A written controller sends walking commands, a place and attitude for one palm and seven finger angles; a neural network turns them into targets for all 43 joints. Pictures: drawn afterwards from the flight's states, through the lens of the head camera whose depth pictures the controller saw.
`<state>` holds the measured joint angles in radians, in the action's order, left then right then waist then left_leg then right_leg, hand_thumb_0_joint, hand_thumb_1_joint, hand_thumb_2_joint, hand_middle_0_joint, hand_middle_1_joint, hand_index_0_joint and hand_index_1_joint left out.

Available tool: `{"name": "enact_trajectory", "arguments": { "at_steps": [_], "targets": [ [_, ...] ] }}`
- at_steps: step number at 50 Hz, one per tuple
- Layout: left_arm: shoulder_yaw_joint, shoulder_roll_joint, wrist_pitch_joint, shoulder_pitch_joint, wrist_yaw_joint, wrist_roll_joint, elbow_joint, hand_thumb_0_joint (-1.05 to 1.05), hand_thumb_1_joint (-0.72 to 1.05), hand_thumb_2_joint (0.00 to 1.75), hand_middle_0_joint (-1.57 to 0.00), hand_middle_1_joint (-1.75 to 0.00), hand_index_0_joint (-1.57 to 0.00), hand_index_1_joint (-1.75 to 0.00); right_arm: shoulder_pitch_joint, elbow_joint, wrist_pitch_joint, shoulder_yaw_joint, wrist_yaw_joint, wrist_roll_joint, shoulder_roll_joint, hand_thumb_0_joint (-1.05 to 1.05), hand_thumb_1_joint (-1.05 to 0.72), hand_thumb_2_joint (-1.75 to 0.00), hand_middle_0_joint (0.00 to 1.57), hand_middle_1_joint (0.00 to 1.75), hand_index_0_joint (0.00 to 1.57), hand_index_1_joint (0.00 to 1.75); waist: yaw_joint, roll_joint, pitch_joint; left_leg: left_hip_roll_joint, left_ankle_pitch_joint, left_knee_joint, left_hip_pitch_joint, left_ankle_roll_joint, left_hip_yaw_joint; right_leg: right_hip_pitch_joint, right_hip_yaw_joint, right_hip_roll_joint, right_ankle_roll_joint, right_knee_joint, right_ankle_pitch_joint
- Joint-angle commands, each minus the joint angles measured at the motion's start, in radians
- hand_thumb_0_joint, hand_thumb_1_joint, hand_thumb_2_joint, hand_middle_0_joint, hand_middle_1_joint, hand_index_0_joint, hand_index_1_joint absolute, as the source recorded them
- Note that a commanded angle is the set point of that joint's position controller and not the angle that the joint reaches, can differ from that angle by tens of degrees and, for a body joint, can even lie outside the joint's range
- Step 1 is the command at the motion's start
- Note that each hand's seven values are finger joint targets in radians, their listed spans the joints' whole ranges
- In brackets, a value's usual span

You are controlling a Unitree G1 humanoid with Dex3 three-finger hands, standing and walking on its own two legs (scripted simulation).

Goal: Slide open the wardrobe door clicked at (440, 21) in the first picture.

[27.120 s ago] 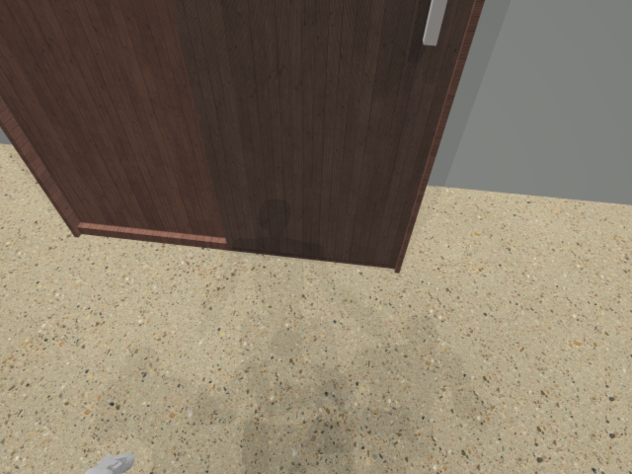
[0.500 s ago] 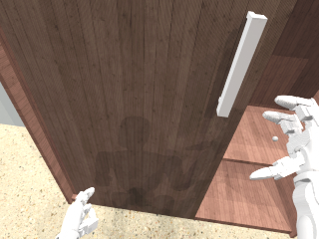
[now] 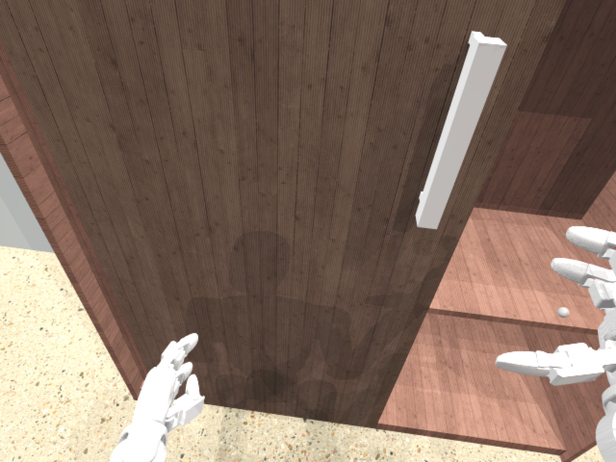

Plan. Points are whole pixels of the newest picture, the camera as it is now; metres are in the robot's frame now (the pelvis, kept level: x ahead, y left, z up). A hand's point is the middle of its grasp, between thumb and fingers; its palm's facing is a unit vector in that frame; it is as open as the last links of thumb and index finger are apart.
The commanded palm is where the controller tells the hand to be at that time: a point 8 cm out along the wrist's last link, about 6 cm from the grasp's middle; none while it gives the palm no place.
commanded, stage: draw the hand back to the body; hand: right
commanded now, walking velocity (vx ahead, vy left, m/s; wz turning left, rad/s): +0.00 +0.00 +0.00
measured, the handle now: (449, 138) +0.43 -0.18 +0.27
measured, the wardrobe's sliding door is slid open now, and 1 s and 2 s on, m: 0.58 0.58 0.58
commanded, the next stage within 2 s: step back with the hand held close in 0.96 s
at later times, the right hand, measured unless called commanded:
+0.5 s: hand (573, 325) +0.20 -0.26 +0.18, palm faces +0.45 +0.82 -0.36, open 9.6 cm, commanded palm +0.16 -0.30 +0.18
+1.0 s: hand (585, 335) +0.19 -0.27 +0.17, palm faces +0.50 +0.80 -0.33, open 7.4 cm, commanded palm +0.15 -0.31 +0.18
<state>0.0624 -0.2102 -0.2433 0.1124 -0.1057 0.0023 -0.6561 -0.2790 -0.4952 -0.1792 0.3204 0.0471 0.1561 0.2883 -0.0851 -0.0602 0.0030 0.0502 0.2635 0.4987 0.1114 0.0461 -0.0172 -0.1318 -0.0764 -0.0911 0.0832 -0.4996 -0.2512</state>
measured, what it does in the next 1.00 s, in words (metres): stands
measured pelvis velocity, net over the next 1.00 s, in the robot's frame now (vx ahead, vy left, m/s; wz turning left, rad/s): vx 0.01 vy -0.01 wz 0.02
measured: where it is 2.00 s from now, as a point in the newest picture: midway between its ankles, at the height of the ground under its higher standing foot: outside the picture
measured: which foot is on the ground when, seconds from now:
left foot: down 0.00-1.00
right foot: down 0.00-1.00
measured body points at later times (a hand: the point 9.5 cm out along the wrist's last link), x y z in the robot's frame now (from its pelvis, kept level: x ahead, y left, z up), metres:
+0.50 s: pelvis +0.01 -0.02 +0.01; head -0.03 +0.00 +0.45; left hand +0.17 +0.22 -0.08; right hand +0.17 -0.30 +0.20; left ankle +0.01 +0.15 -0.73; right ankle +0.02 -0.18 -0.73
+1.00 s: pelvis +0.01 -0.01 +0.01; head -0.03 +0.01 +0.46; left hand +0.20 +0.20 -0.07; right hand +0.16 -0.31 +0.19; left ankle +0.01 +0.15 -0.73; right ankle +0.02 -0.18 -0.73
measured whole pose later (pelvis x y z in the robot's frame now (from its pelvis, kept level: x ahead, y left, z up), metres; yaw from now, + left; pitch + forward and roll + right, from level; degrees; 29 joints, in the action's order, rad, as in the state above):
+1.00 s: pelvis +0.01 -0.01 +0.01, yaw +1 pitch -8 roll +1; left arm 0.01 -0.19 -0.22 0.17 -0.10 0.03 -0.71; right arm -0.43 -0.40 0.09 0.33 0.14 0.05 0.30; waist -0.08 -0.06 0.06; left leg 0.06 0.21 0.39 0.04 0.06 0.01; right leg -0.05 -0.04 -0.09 0.08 -0.41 -0.22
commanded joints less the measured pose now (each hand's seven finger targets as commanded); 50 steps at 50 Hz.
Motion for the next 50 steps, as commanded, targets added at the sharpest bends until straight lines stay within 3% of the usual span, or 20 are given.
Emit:
{"name": "enact_trajectory", "arguments": {
  "at_steps": [1,5,8,12,13,15,18,24,28,29,30,39,43,47,50],
  "targets": [
    [-0.059,-0.091,-0.05,-0.102,0.003,0.023,0.129,0.0,0.9,0.9,-0.2,-0.3,-0.2,-0.3,0.116,-0.201,0.237,0.052,0.083,-0.079,0.161,0.0,0.12,-0.41,0.24,0.89,0.24,0.89,0.023,-0.01,-0.022,-0.06,-0.03,-0.149,0.024,-0.038,-0.056,-0.009,0.144,0.099,-0.084,0.109,0.042],
    [-0.072,-0.098,-0.052,-0.094,0.0,0.025,0.114,0.0,0.9,0.9,-0.2,-0.3,-0.2,-0.3,0.09,-0.156,0.295,0.042,0.103,-0.104,0.156,0.0,-0.03,-0.48,0.23,0.81,0.23,0.81,0.027,0.007,-0.001,-0.06,-0.003,-0.168,0.017,-0.036,-0.058,0.001,0.143,0.094,-0.086,0.135,0.029],
    [-0.083,-0.103,-0.055,-0.099,-0.005,0.029,0.104,0.0,0.9,0.9,-0.2,-0.3,-0.2,-0.3,0.06,-0.157,0.327,0.055,0.112,-0.115,0.171,0.0,-0.14,-0.53,0.23,0.75,0.23,0.75,0.019,0.024,-0.032,-0.06,-0.024,-0.163,-0.011,-0.037,-0.061,0.017,0.143,0.093,-0.088,0.145,0.051],
    [-0.089,-0.103,-0.062,-0.093,-0.005,0.029,0.095,0.0,0.9,0.9,-0.2,-0.3,-0.2,-0.3,0.001,-0.157,0.35,0.074,0.119,-0.12,0.182,0.0,-0.28,-0.6,0.22,0.66,0.22,0.66,0.01,0.002,-0.041,-0.058,-0.057,-0.155,-0.04,-0.041,-0.061,0.012,0.143,0.093,-0.085,0.154,0.076],
    [-0.093,-0.103,-0.06,-0.094,-0.005,0.028,0.094,0.0,0.9,0.9,-0.2,-0.3,-0.2,-0.3,-0.022,-0.143,0.352,0.082,0.119,-0.119,0.188,0.0,-0.32,-0.62,0.22,0.64,0.22,0.64,0.01,0.037,-0.032,-0.061,-0.059,-0.158,-0.035,-0.039,-0.062,0.012,0.145,0.09,-0.085,0.154,0.08],
    [-0.095,-0.103,-0.062,-0.09,-0.005,0.025,0.093,0.0,0.9,0.9,-0.2,-0.3,-0.2,-0.3,-0.041,-0.152,0.36,0.091,0.118,-0.121,0.191,0.0,-0.39,-0.65,0.22,0.6,0.22,0.6,0.01,0.007,-0.036,-0.061,-0.082,-0.152,-0.045,-0.041,-0.062,0.012,0.147,0.09,-0.083,0.155,0.098],
    [-0.1,-0.105,-0.057,-0.083,-0.003,0.023,0.094,0.0,0.9,0.9,-0.2,-0.3,-0.2,-0.3,-0.077,-0.134,0.361,0.107,0.117,-0.116,0.195,0.0,-0.5,-0.71,0.21,0.53,0.21,0.53,0.008,0.036,-0.015,-0.064,-0.092,-0.155,-0.043,-0.039,-0.061,0.001,0.151,0.086,-0.081,0.156,0.108],
    [-0.105,-0.109,-0.051,-0.077,-0.005,0.019,0.096,0.0,0.9,0.9,-0.2,-0.3,-0.2,-0.3,-0.07,-0.126,0.362,0.124,0.112,-0.116,0.205,0.0,-0.72,-0.81,0.21,0.41,0.21,0.41,0.012,-0.012,0.007,-0.069,-0.094,-0.169,-0.033,-0.041,-0.058,0.011,0.159,0.088,-0.078,0.161,0.106],
    [-0.105,-0.106,-0.043,-0.074,-0.005,0.02,0.104,0.0,0.9,0.9,-0.2,-0.3,-0.2,-0.3,-0.088,-0.113,0.355,0.128,0.111,-0.108,0.201,0.0,-0.86,-0.88,0.2,0.32,0.2,0.32,0.013,0.022,-0.002,-0.07,-0.12,-0.168,-0.039,-0.038,-0.058,0.02,0.161,0.088,-0.082,0.157,0.128],
    [-0.105,-0.107,-0.043,-0.075,-0.006,0.02,0.1,0.0,0.9,0.9,-0.2,-0.3,-0.2,-0.3,-0.084,-0.118,0.353,0.138,0.111,-0.112,0.212,0.0,-0.9,-0.9,0.2,0.3,0.2,0.3,0.012,0.001,-0.004,-0.071,-0.128,-0.171,-0.041,-0.041,-0.057,0.027,0.16,0.09,-0.081,0.157,0.134],
    [-0.101,-0.103,-0.04,-0.074,-0.006,0.019,0.101,0.0,0.9,0.9,-0.2,-0.3,-0.2,-0.3,-0.078,-0.116,0.351,0.12,0.109,-0.107,0.193,0.0,-0.9,-0.9,0.2,0.3,0.2,0.3,0.016,0.002,0.001,-0.069,-0.126,-0.171,-0.04,-0.039,-0.059,0.023,0.159,0.089,-0.08,0.159,0.135],
    [-0.096,-0.103,-0.041,-0.085,-0.006,0.023,0.099,0.0,0.9,0.9,-0.2,-0.3,-0.2,-0.3,-0.027,-0.141,0.343,0.115,0.113,-0.114,0.205,0.0,-0.9,-0.9,0.2,0.3,0.2,0.3,0.016,-0.026,-0.009,-0.074,-0.123,-0.183,-0.049,-0.041,-0.06,0.048,0.154,0.098,-0.079,0.162,0.137],
    [-0.092,-0.097,-0.036,-0.085,-0.005,0.025,0.102,0.0,0.9,0.9,-0.2,-0.3,-0.2,-0.3,-0.042,-0.115,0.34,0.111,0.112,-0.108,0.194,0.0,-0.9,-0.9,0.2,0.3,0.2,0.3,0.015,0.018,0.009,-0.072,-0.117,-0.187,-0.049,-0.038,-0.063,0.034,0.152,0.097,-0.079,0.163,0.132],
    [-0.092,-0.096,-0.035,-0.085,-0.003,0.024,0.103,0.0,0.9,0.9,-0.2,-0.3,-0.2,-0.3,-0.044,-0.124,0.343,0.111,0.109,-0.107,0.192,0.0,-0.9,-0.9,0.2,0.3,0.2,0.3,0.013,-0.011,0.002,-0.073,-0.128,-0.183,-0.058,-0.04,-0.063,0.038,0.151,0.097,-0.077,0.165,0.145],
    [-0.092,-0.095,-0.033,-0.085,-0.004,0.023,0.103,0.0,0.9,0.9,-0.2,-0.3,-0.2,-0.3,-0.057,-0.101,0.34,0.116,0.108,-0.105,0.196,0.0,-0.9,-0.9,0.2,0.3,0.2,0.3,0.014,0.024,0.014,-0.073,-0.106,-0.192,-0.05,-0.038,-0.064,0.034,0.15,0.094,-0.079,0.169,0.125]
  ]
}}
